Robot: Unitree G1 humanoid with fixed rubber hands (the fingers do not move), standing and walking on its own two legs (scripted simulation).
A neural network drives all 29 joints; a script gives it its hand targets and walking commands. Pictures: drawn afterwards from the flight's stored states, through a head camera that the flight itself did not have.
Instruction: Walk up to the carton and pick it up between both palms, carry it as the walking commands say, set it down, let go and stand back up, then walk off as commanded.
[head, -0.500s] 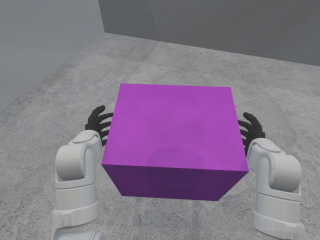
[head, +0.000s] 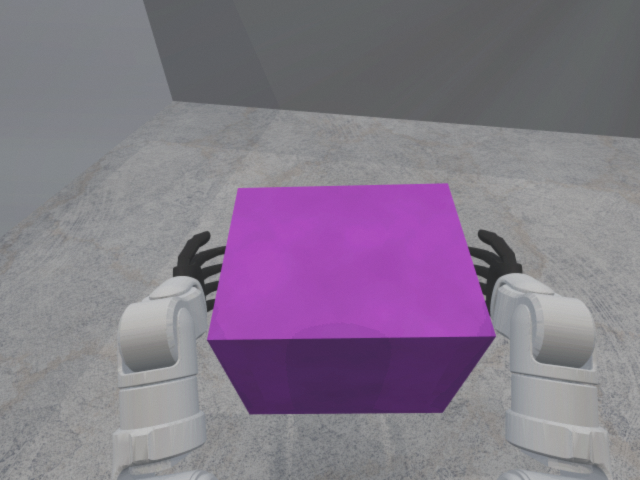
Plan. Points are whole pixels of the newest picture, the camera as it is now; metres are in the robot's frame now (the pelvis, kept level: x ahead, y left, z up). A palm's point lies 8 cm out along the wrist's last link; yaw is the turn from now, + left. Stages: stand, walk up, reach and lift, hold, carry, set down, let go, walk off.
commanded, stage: carry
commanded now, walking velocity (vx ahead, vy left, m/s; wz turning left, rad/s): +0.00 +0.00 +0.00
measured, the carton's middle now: (343, 304) +0.35 +0.00 +0.05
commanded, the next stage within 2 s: hold in 1.70 s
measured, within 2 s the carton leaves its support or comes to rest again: neither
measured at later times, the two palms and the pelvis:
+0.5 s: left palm (181, 310) +0.30 +0.19 +0.11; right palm (489, 312) +0.29 -0.17 +0.10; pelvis +0.00 +0.02 +0.00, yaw +0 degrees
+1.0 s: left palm (185, 299) +0.33 +0.20 +0.09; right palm (469, 300) +0.33 -0.16 +0.08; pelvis +0.02 +0.02 +0.00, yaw +1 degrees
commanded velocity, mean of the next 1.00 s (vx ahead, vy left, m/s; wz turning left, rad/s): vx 0.00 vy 0.00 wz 0.00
